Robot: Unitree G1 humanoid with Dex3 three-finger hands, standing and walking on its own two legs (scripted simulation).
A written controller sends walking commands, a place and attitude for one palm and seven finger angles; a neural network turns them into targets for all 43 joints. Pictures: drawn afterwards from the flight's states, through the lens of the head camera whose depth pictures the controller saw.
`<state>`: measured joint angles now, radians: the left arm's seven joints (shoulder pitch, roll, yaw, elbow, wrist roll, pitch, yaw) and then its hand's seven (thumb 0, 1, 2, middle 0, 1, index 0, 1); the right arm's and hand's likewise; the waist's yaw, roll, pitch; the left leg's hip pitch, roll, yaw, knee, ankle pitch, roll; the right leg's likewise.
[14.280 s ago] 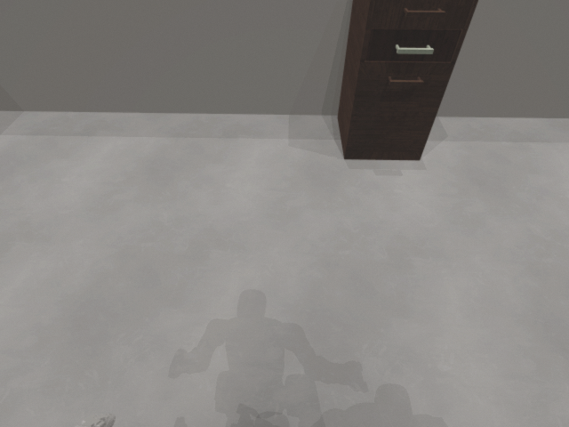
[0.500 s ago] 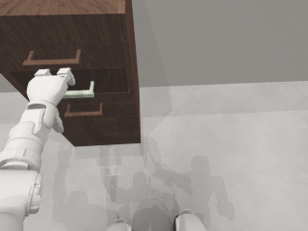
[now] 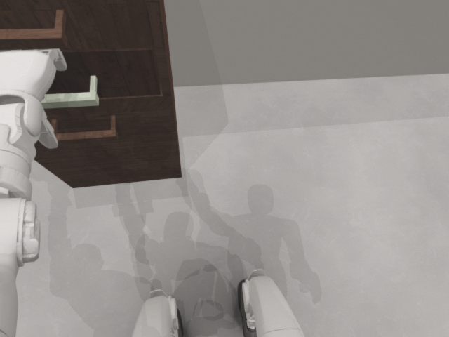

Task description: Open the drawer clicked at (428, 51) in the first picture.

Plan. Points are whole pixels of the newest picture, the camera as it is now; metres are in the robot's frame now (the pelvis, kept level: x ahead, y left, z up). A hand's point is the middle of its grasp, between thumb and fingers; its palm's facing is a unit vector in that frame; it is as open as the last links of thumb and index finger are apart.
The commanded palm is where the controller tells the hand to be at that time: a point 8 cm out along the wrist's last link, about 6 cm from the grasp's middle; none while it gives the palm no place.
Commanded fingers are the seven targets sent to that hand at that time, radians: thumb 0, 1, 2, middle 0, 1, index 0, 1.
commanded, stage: move the hooked fingers above the handle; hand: left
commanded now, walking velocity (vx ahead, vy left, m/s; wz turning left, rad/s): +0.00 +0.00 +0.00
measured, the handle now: (56, 92) +0.60 +0.26 -0.04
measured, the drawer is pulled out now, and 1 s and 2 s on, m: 0.00 0.00 0.00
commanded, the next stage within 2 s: lower the fingers behind the handle in 0.66 s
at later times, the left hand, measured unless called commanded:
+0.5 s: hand (42, 94) +0.54 +0.25 +0.01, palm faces -0.09 -0.02 -1.00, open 13.8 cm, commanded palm +0.54 +0.24 +0.06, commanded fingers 0.00 -0.50 0.30 -0.30 -1.20 -0.30 -1.20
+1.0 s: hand (45, 100) +0.54 +0.26 +0.00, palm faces -0.12 -0.02 -0.99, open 13.8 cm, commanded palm +0.54 +0.25 +0.04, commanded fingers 0.00 -0.50 0.30 -0.30 -1.20 -0.30 -1.20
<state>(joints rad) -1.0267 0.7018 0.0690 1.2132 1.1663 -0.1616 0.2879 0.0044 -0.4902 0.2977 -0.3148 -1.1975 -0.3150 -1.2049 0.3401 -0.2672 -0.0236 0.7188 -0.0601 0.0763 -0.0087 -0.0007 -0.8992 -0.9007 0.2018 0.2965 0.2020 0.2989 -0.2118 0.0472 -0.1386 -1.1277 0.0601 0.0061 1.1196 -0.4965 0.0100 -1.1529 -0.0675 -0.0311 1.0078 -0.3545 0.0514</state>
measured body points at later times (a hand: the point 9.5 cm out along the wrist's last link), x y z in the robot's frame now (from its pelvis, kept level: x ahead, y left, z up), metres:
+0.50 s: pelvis +0.00 +0.00 +0.00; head +0.18 +0.01 +0.41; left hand +0.54 +0.25 +0.07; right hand -0.01 -0.29 -0.12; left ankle +0.00 +0.11 -0.65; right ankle +0.05 -0.16 -0.65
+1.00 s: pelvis +0.00 -0.01 -0.01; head +0.18 +0.01 +0.40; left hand +0.54 +0.25 +0.05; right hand -0.02 -0.28 -0.13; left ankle +0.00 +0.11 -0.65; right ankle +0.05 -0.16 -0.65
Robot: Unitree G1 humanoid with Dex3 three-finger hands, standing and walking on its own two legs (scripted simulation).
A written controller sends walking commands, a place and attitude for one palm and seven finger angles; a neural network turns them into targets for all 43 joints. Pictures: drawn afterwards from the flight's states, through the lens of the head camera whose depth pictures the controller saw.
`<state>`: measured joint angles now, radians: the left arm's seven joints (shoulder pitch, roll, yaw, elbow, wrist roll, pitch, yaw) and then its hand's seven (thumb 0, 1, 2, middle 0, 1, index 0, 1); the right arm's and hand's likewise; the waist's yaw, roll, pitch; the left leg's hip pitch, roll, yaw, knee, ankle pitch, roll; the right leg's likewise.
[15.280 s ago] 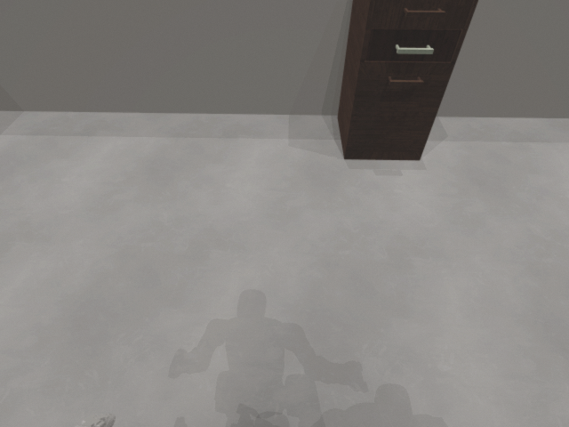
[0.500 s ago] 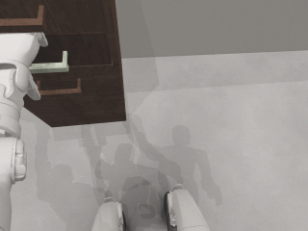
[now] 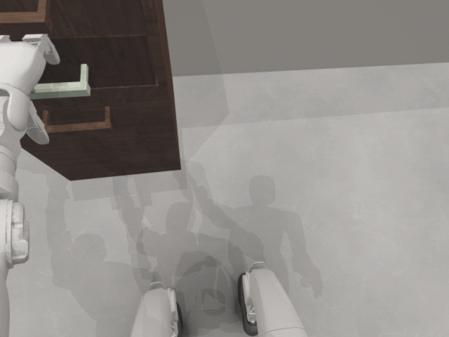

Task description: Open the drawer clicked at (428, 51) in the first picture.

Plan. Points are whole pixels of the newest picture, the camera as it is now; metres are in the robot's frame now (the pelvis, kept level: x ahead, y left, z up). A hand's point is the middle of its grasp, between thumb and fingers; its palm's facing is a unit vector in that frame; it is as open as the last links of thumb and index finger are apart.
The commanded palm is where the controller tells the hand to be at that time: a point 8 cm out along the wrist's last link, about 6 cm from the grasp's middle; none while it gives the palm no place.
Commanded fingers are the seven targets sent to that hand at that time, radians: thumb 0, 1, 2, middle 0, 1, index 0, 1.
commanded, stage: lower the fingers behind the handle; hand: left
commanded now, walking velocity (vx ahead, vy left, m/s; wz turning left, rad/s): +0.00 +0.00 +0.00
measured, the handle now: (44, 81) +0.59 +0.27 -0.03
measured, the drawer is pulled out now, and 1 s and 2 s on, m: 0.00 0.00 0.00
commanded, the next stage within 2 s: close the thumb around the handle in 1.36 s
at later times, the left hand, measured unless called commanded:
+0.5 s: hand (42, 100) +0.55 +0.27 -0.02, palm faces -0.08 -0.02 -1.00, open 13.8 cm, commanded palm +0.55 +0.25 +0.02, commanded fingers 0.00 -0.50 0.30 -0.30 -1.20 -0.30 -1.20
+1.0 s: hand (51, 111) +0.55 +0.27 -0.06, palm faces -0.08 +0.00 -1.00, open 13.8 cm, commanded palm +0.55 +0.24 -0.01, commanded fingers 0.00 -0.50 0.30 -0.30 -1.20 -0.30 -1.20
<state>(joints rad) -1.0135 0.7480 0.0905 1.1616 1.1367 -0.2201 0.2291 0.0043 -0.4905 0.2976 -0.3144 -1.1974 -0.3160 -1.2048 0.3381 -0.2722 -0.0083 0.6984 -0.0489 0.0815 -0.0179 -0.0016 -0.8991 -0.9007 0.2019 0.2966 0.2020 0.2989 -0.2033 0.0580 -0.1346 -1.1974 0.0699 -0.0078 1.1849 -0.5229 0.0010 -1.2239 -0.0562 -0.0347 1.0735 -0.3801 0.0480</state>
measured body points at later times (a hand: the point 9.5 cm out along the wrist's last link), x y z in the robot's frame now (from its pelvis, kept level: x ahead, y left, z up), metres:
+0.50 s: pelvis -0.01 +0.01 -0.03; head +0.18 +0.03 +0.38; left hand +0.55 +0.27 +0.03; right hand -0.02 -0.27 -0.14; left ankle +0.00 +0.12 -0.64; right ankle +0.05 -0.16 -0.64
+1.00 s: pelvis -0.02 +0.00 -0.06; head +0.19 +0.02 +0.34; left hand +0.55 +0.27 +0.00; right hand -0.03 -0.28 -0.17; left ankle +0.00 +0.12 -0.64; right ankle +0.05 -0.16 -0.64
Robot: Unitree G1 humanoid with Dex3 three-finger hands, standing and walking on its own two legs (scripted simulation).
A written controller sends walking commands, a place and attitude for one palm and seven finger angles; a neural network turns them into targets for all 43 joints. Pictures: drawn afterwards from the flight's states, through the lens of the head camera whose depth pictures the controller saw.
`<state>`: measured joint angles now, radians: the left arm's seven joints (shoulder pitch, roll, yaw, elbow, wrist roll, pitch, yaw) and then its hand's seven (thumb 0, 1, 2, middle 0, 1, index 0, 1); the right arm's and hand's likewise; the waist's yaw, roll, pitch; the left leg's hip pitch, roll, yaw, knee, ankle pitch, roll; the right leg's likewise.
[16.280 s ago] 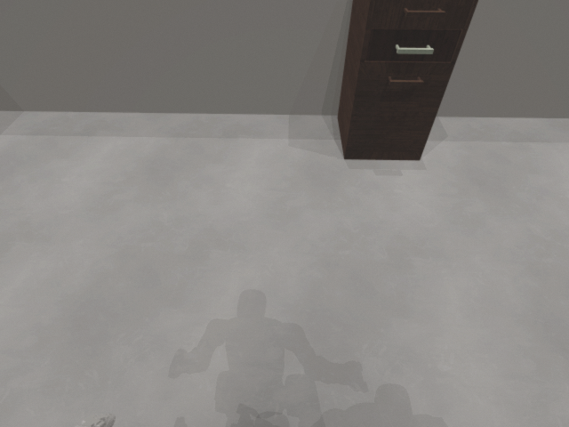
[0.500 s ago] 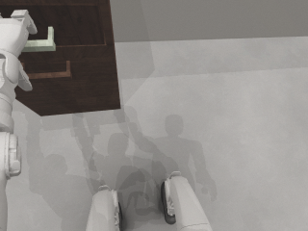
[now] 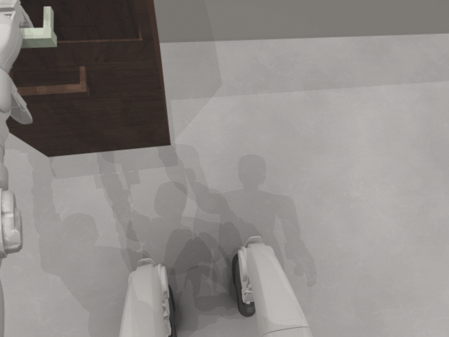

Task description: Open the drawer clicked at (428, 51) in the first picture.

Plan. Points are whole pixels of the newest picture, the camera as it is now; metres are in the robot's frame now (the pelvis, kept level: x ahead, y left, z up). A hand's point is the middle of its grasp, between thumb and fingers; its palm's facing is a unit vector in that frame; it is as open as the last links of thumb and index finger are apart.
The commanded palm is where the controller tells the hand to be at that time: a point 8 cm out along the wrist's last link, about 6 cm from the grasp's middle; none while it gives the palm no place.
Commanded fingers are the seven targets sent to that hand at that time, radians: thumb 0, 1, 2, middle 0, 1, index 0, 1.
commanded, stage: lower the fingers behind the handle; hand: left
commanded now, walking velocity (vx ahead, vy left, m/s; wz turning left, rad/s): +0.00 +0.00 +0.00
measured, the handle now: out of the picture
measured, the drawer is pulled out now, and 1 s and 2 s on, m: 0.00 0.00 0.08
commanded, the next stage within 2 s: close the thumb around the handle in 0.36 s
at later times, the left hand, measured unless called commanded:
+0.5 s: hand (5, 68) +0.56 +0.28 +0.00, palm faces -0.07 -0.01 -1.00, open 13.8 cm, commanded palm +0.56 +0.25 +0.05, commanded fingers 0.00 -0.33 0.37 -0.31 -1.22 -0.31 -1.22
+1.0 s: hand (10, 66) +0.56 +0.27 +0.01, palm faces -0.07 -0.01 -1.00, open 6.7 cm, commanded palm +0.56 +0.25 +0.05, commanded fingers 0.00 0.90 0.90 -0.40 -1.35 -0.40 -1.35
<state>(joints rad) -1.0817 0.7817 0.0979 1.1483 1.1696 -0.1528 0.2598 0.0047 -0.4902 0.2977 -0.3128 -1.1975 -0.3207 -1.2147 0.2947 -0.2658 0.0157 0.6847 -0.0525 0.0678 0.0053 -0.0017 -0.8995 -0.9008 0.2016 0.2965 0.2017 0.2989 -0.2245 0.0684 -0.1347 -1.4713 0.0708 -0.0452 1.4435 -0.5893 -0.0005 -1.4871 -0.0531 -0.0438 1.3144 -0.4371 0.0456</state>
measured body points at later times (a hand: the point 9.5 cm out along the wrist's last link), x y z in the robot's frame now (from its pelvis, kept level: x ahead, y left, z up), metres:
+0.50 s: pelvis +0.00 +0.00 +0.00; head +0.21 +0.03 +0.40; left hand +0.56 +0.28 +0.06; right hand +0.00 -0.27 -0.11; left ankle +0.02 +0.12 -0.58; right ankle +0.08 -0.16 -0.58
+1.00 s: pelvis +0.00 +0.00 +0.00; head +0.20 +0.02 +0.40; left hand +0.56 +0.27 +0.06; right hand -0.01 -0.27 -0.11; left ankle +0.02 +0.12 -0.58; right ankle +0.08 -0.16 -0.58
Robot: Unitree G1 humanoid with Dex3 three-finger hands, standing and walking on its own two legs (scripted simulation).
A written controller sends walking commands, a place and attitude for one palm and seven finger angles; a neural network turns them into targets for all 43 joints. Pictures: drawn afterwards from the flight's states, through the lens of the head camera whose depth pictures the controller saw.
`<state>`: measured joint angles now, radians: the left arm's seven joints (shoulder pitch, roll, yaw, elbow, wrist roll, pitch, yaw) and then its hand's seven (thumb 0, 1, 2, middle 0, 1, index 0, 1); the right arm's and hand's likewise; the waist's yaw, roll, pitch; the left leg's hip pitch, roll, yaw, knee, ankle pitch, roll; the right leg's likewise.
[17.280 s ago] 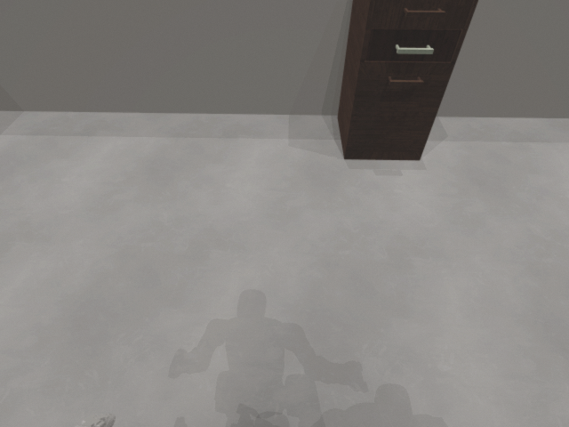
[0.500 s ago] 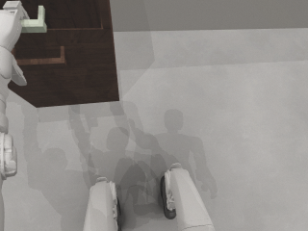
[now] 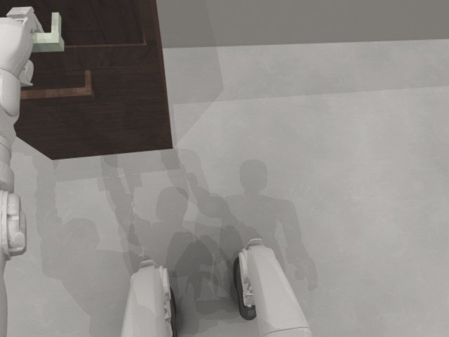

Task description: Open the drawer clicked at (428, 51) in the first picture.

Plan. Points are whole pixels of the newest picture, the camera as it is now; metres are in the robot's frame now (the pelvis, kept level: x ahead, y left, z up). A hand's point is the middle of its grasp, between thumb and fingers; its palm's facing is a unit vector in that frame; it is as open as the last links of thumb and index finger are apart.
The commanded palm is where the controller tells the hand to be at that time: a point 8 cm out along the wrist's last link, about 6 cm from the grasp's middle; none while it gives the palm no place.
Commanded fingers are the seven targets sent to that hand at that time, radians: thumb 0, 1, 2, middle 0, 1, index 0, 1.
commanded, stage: close the thumb around the handle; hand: left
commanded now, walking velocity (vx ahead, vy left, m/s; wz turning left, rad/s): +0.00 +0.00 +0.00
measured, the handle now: (7, 32) +0.62 +0.28 +0.03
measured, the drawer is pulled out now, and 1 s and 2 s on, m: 0.00 0.08 0.19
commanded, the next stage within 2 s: pull the drawer open in 0.16 s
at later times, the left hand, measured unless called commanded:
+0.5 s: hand (15, 76) +0.55 +0.27 +0.00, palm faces -0.07 -0.02 -1.00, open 5.2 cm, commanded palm +0.53 +0.25 +0.05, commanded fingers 0.00 0.90 0.90 -0.40 -1.35 -0.40 -1.35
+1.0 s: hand (13, 113) +0.49 +0.27 +0.00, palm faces -0.05 -0.02 -1.00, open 5.2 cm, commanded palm +0.47 +0.25 +0.05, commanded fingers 0.00 0.90 0.90 -0.40 -1.35 -0.40 -1.35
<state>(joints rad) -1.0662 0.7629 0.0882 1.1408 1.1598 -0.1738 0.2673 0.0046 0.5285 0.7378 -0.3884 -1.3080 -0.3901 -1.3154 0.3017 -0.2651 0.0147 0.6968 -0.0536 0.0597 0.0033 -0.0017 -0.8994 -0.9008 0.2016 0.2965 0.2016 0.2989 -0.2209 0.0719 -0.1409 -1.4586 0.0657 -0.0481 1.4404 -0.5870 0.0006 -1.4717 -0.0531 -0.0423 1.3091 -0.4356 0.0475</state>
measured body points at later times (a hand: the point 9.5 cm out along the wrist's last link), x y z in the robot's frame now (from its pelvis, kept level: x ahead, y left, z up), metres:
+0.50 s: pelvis +0.01 +0.00 +0.01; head +0.21 +0.02 +0.41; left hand +0.55 +0.27 +0.06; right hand +0.01 -0.27 -0.11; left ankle +0.02 +0.12 -0.58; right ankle +0.08 -0.16 -0.58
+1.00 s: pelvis +0.03 +0.00 +0.04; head +0.19 +0.01 +0.46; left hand +0.49 +0.27 +0.06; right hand +0.09 -0.28 -0.10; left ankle +0.02 +0.12 -0.58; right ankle +0.08 -0.16 -0.58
